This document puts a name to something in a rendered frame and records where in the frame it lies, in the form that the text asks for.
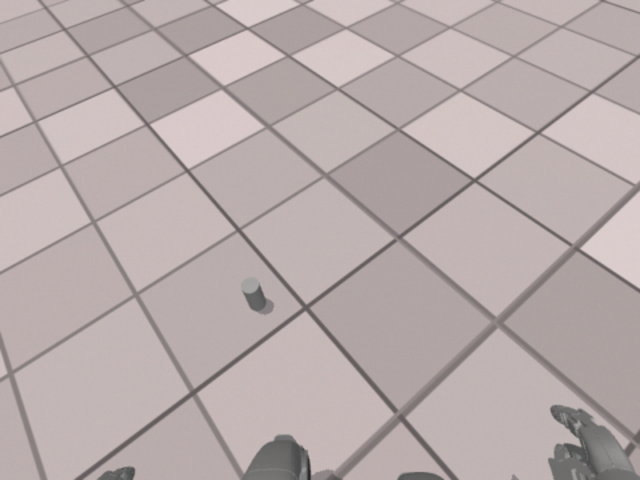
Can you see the can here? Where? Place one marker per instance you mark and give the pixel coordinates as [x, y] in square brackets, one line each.
[253, 293]

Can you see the right robot hand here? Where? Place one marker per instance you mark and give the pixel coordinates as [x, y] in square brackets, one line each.
[600, 450]

